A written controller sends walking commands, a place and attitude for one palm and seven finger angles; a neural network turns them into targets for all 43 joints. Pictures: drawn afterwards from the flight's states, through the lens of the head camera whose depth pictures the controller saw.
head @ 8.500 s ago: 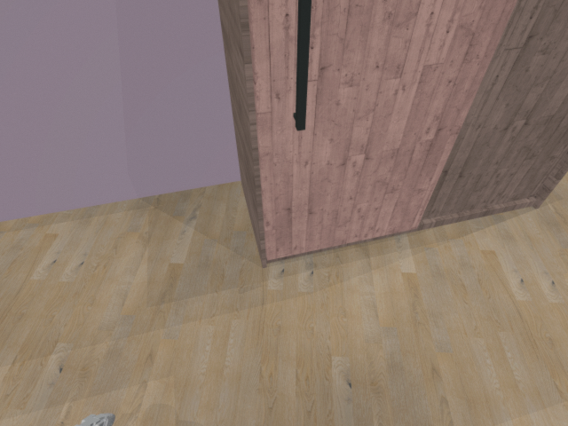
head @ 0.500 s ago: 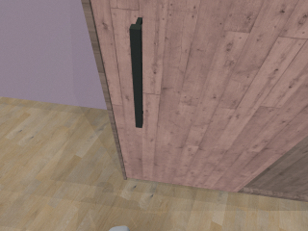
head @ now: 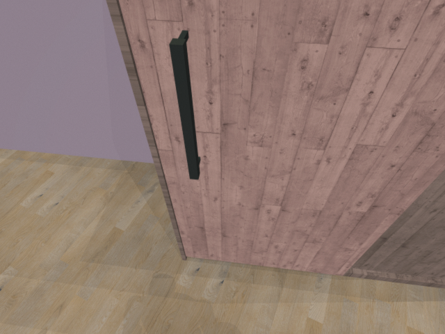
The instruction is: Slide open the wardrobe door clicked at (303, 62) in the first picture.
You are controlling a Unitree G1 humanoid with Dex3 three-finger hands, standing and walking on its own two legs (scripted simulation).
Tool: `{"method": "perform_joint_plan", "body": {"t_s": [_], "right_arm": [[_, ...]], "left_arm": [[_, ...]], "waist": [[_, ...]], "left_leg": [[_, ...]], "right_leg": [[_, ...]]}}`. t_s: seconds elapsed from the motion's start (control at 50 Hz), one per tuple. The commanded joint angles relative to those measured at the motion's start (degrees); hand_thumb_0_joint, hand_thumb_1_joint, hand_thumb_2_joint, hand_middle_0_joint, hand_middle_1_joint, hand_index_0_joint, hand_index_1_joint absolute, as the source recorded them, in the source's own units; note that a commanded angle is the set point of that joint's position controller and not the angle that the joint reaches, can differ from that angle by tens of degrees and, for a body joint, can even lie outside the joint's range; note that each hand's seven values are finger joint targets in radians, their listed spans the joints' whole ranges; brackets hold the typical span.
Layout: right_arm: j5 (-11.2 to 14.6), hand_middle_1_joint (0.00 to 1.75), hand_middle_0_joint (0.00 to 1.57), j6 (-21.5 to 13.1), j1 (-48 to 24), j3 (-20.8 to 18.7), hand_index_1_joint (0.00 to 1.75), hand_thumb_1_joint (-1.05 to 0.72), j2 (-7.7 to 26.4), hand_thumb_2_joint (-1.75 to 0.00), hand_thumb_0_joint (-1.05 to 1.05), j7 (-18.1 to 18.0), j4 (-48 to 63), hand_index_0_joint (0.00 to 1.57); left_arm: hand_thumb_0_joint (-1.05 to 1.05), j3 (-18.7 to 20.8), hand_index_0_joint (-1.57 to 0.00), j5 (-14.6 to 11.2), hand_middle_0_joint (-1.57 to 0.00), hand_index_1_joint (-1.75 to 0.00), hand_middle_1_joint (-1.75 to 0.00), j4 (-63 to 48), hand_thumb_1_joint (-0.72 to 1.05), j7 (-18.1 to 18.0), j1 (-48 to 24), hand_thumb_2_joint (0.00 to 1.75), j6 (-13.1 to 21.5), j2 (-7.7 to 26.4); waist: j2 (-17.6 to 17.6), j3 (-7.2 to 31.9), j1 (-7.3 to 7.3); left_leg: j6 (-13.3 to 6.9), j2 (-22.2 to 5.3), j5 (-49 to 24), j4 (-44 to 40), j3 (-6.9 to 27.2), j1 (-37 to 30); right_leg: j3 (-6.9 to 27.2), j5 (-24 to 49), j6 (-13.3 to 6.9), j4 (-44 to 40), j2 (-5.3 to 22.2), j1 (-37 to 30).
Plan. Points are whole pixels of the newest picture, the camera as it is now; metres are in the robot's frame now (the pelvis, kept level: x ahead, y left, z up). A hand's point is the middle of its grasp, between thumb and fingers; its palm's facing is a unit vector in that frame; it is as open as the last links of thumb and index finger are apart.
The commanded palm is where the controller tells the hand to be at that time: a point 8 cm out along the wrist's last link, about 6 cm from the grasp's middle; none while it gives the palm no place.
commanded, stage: come to a stop and stand still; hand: left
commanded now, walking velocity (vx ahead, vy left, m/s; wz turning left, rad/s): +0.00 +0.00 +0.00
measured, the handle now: (190, 117) +0.50 +0.11 +0.11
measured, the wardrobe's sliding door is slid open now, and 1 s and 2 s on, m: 0.00 0.00 0.00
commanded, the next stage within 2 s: look again from close up in 0.66 s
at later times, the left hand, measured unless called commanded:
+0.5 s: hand out of the picture +0.03 +0.23 -0.17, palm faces -0.02 -0.97 -0.25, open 7.4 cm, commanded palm none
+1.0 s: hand out of the picture +0.05 +0.20 -0.17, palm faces -0.01 -0.97 -0.23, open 7.4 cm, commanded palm none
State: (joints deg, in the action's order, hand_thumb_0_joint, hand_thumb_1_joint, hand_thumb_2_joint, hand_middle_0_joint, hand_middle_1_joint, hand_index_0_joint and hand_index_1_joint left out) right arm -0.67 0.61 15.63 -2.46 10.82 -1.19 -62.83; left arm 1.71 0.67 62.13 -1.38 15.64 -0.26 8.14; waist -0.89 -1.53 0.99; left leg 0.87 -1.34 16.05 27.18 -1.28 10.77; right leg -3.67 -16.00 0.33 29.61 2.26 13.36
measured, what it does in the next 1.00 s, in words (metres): stands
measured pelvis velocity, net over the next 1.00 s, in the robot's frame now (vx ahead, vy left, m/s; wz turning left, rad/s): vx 0.02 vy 0.01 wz -0.03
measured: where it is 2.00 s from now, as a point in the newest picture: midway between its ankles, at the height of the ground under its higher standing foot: outside the picture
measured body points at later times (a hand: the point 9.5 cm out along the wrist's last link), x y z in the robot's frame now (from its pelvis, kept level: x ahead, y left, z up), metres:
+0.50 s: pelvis +0.01 +0.04 +0.00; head +0.02 +0.02 +0.45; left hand +0.03 +0.28 -0.15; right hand -0.01 -0.17 -0.17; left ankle -0.02 +0.13 -0.74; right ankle +0.00 -0.12 -0.74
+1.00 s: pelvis +0.02 +0.01 +0.00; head +0.04 +0.00 +0.45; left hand +0.06 +0.25 -0.15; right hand +0.04 -0.22 -0.16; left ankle -0.02 +0.13 -0.74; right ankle +0.00 -0.12 -0.74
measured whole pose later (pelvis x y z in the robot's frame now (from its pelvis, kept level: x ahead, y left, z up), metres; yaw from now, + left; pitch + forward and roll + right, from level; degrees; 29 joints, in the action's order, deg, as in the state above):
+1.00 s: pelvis +0.02 +0.01 +0.00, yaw -2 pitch -1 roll +1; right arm -0.7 -1.2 13.1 -0.3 11.1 -1.6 -62.4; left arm 0.3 0.8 62.8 -1.3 12.4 0.4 10.0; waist -0.9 -3.1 0.2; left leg -0.1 -0.3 18.2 26.6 -3.4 7.7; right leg -1.5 -17.5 1.3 29.7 3.2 11.4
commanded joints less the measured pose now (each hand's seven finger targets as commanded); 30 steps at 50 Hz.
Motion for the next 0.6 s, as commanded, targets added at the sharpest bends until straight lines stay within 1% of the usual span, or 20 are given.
{"method": "perform_joint_plan", "body": {"t_s": [0.0, 0.02, 0.04, 0.06, 0.08, 0.1, 0.12, 0.14, 0.16, 0.18, 0.2, 0.24, 0.26, 0.28, 0.3, 0.32, 0.36, 0.4, 0.5, 0.58], "right_arm": [[0.1, 0.30, 0.20, -2.2, 2.3, 0.8, 0.30, -0.90, 3.1, -0.90, 0.00, -0.9, 0.5, 0.20], [0.7, 0.30, 0.20, -2.4, -6.0, 0.9, 0.30, -0.90, 5.6, -0.90, 0.00, 0.0, 5.4, 0.20], [0.1, 0.30, 0.20, -1.1, 0.3, 1.1, 0.30, -0.90, 2.1, -0.90, 0.00, 0.5, 6.4, 0.20], [-0.4, 0.30, 0.20, -0.9, 3.5, 1.3, 0.30, -0.90, 2.2, -0.90, 0.00, 0.9, 5.6, 0.20], [-1.0, 0.30, 0.20, -1.5, 6.6, 1.5, 0.30, -0.90, 1.5, -0.90, 0.00, 1.1, 5.2, 0.20], [-0.9, 0.30, 0.20, -2.0, 7.3, 1.7, 0.30, -0.90, 2.2, -0.90, 0.00, 1.0, 5.3, 0.20], [-0.8, 0.30, 0.20, -2.3, 6.2, 1.7, 0.30, -0.90, 3.0, -0.90, 0.00, 0.7, 6.0, 0.20], [-0.6, 0.30, 0.20, -2.6, 5.4, 1.8, 0.30, -0.90, 4.0, -0.90, 0.00, 0.5, 6.7, 0.20], [-0.4, 0.30, 0.20, -2.7, 4.5, 1.8, 0.30, -0.90, 4.3, -0.90, 0.00, 0.2, 7.2, 0.20], [-0.4, 0.30, 0.20, -2.8, 4.6, 2.0, 0.30, -0.90, 3.7, -0.90, 0.00, 0.0, 7.4, 0.20], [-0.3, 0.30, 0.20, -3.0, 4.9, 2.1, 0.30, -0.90, 4.0, -0.90, 0.00, -0.1, 7.3, 0.20], [-0.3, 0.30, 0.20, -3.1, 5.3, 2.0, 0.30, -0.90, 4.1, -0.90, 0.00, -0.2, 6.7, 0.20], [-0.2, 0.30, 0.20, -3.0, 5.6, 2.0, 0.30, -0.90, 4.2, -0.90, 0.00, -0.3, 6.3, 0.20], [-0.3, 0.30, 0.20, -3.1, 6.0, 2.1, 0.30, -0.90, 4.0, -0.90, 0.00, -0.3, 5.9, 0.20], [-0.3, 0.30, 0.20, -3.2, 6.2, 2.1, 0.30, -0.90, 4.1, -0.90, 0.00, -0.4, 5.4, 0.20], [-0.3, 0.30, 0.20, -3.2, 6.1, 2.1, 0.30, -0.90, 4.4, -0.90, 0.00, -0.4, 5.1, 0.20], [-0.2, 0.30, 0.20, -3.2, 6.1, 2.1, 0.30, -0.90, 4.2, -0.90, 0.00, -0.5, 4.6, 0.20], [-0.3, 0.30, 0.20, -3.3, 6.0, 2.1, 0.30, -0.90, 4.1, -0.90, 0.00, -0.5, 4.1, 0.20], [-0.3, 0.30, 0.20, -3.2, 5.1, 1.9, 0.30, -0.90, 4.2, -0.90, 0.00, -0.6, 3.4, 0.20], [-0.2, 0.30, 0.20, -3.2, 4.3, 1.7, 0.30, -0.90, 4.5, -0.90, 0.00, -0.7, 3.0, 0.20]], "left_arm": [[0.00, 0.8, -0.20, -0.2, -0.20, -0.30, -0.30, -0.8, 0.90, -0.5, 0.8, 0.90, 0.8, 6.0], [0.00, -0.1, -0.20, 0.0, -0.20, -0.30, -0.30, 2.8, 0.90, -2.9, 9.6, 0.90, 2.0, 7.6], [0.00, -0.2, -0.20, 0.4, -0.20, -0.30, -0.30, -0.6, 0.90, -2.1, 4.6, 0.90, 2.8, 10.8], [0.00, 0.0, -0.20, 0.7, -0.20, -0.30, -0.30, -2.3, 0.90, -1.6, 1.8, 0.90, 2.7, 10.4], [0.00, 0.2, -0.20, 0.7, -0.20, -0.30, -0.30, -3.1, 0.90, -1.4, 0.0, 0.90, 2.8, 10.0], [0.00, -0.1, -0.20, 0.4, -0.20, -0.30, -0.30, -3.2, 0.90, -1.1, 0.4, 0.90, 2.4, 9.2], [0.00, -0.4, -0.20, 0.4, -0.20, -0.30, -0.30, -3.1, 0.90, -0.9, 1.2, 0.90, 2.0, 7.9], [0.00, -0.7, -0.20, 0.4, -0.20, -0.30, -0.30, -2.7, 0.90, -0.7, 2.3, 0.90, 1.8, 6.8], [0.00, -0.9, -0.20, 0.5, -0.20, -0.30, -0.30, -2.3, 0.90, -0.6, 3.0, 0.90, 1.6, 5.9], [0.00, -1.0, -0.20, 0.5, -0.20, -0.30, -0.30, -2.0, 0.90, -0.5, 2.5, 0.90, 1.7, 5.9], [0.00, -1.1, -0.20, 0.4, -0.20, -0.30, -0.30, -1.8, 0.90, -0.5, 2.9, 0.90, 1.8, 5.6], [0.00, -1.2, -0.20, 0.2, -0.20, -0.30, -0.30, -1.3, 0.90, -0.5, 3.2, 0.90, 1.6, 5.5], [0.00, -1.2, -0.20, 0.3, -0.20, -0.30, -0.30, -1.3, 0.90, -0.6, 2.8, 0.90, 1.5, 5.6], [0.00, -1.1, -0.20, 0.3, -0.20, -0.30, -0.30, -1.3, 0.90, -0.5, 2.4, 0.90, 1.5, 5.8], [0.00, -1.0, -0.20, 0.3, -0.20, -0.30, -0.30, -1.3, 0.90, -0.6, 2.5, 0.90, 1.5, 5.8], [0.00, -1.0, -0.20, 0.2, -0.20, -0.30, -0.30, -1.2, 0.90, -0.7, 2.8, 0.90, 1.4, 5.8], [0.00, -0.9, -0.20, 0.2, -0.20, -0.30, -0.30, -1.1, 0.90, -0.7, 2.6, 0.90, 1.3, 6.0], [0.00, -0.8, -0.20, 0.2, -0.20, -0.30, -0.30, -1.0, 0.90, -0.7, 2.6, 0.90, 1.5, 6.4], [0.00, -0.6, -0.20, 0.3, -0.20, -0.30, -0.30, -1.1, 0.90, -0.8, 2.0, 0.90, 1.3, 7.0], [0.00, -0.4, -0.20, 0.4, -0.20, -0.30, -0.30, -1.1, 0.90, -0.8, 1.6, 0.90, 1.4, 7.5]], "waist": [[-3.7, 2.4, 0.17], [1.4, -4.3, 3.53], [3.5, -1.2, -1.74], [2.7, -1.9, -2.69], [-4.3, -0.8, -3.77], [-9.0, -0.9, -3.04], [-10.6, -1.7, -1.98], [-10.2, -1.8, -1.05], [-8.1, -2.4, -0.30], [-4.5, -3.0, -0.08], [-1.7, -2.4, -0.10], [-0.5, -2.5, -0.27], [0.1, -3.7, -0.47], [-0.7, -3.6, -0.52], [-0.2, -3.2, -0.47], [-0.7, -3.0, -0.39], [0.4, -3.0, -0.52], [0.5, -2.2, -0.55], [0.3, -2.6, -0.62], [0.9, -1.2, -0.76]], "left_leg": [[-1.8, -6.3, -17.2, -6.6, 4.4, -1.1], [0.0, -5.1, -6.9, 6.3, 0.3, 4.9], [-0.2, -1.7, 6.5, 5.4, 0.1, 4.1], [-0.7, -1.6, 5.3, 5.3, 0.0, 1.8], [-1.0, -1.7, 0.0, 2.5, 0.8, 0.3], [-1.7, -3.1, -0.6, -1.3, 3.6, 3.6], [-2.8, -4.9, 1.2, -5.2, 6.0, 7.4], [-3.7, -6.1, 1.1, -7.5, 7.8, 9.3], [-4.2, -6.3, 1.2, -8.4, 8.1, 10.1], [-4.4, -5.8, -1.9, -7.8, 7.5, 10.5], [-4.2, -5.5, -3.1, -7.5, 7.1, 9.4], [-4.0, -5.1, -3.8, -7.7, 6.4, 7.2], [-3.9, -5.0, -3.3, -8.1, 6.4, 7.3], [-4.0, -4.9, -6.1, -8.3, 6.3, 7.0], [-4.0, -5.0, -7.6, -8.3, 6.2, 6.3], [-3.9, -5.0, -7.7, -8.3, 5.8, 5.3], [-3.9, -4.9, -8.4, -8.2, 5.6, 4.6], [-3.8, -4.4, -11.8, -7.2, 4.6, 3.1], [-3.6, -4.3, -12.2, -7.1, 3.7, 2.2], [-3.6, -4.2, -15.5, -5.8, 3.1, 0.3]], "right_leg": [[3.7, 10.6, -0.5, -5.9, 3.9, -4.4], [8.7, 20.2, -1.4, -9.2, 7.5, -1.1], [13.2, -1.1, -4.1, -13.2, 11.2, 2.5], [11.7, -14.8, -5.0, -13.7, 9.7, 7.8], [8.4, -9.7, -5.0, -8.8, 7.5, 8.3], [5.6, -8.7, -3.8, -4.7, 4.3, 5.6], [3.5, -6.7, -2.9, -1.9, 2.0, 2.9], [2.0, -3.9, -2.5, 0.0, 1.0, 0.1], [1.7, -2.3, -2.3, 0.2, 0.9, -1.0], [1.9, 0.3, -2.2, -0.2, 1.4, -2.1], [2.6, 1.2, -2.2, -0.5, 1.7, -2.3], [3.2, 2.4, -1.9, -1.3, 2.4, -1.5], [3.2, 2.3, -1.8, -1.6, 2.4, -1.1], [3.0, 3.7, -1.7, -1.2, 2.5, -1.7], [3.1, 4.0, -1.7, -1.0, 2.5, -1.8], [3.1, 3.8, -1.5, -1.2, 2.6, -1.5], [3.4, 4.7, -1.5, -1.6, 2.9, -1.5], [3.8, 7.2, -1.6, -1.4, 3.3, -2.0], [4.0, 8.1, -1.5, -1.6, 3.5, -1.9], [4.2, 11.6, -1.5, -1.5, 3.8, -2.5]]}}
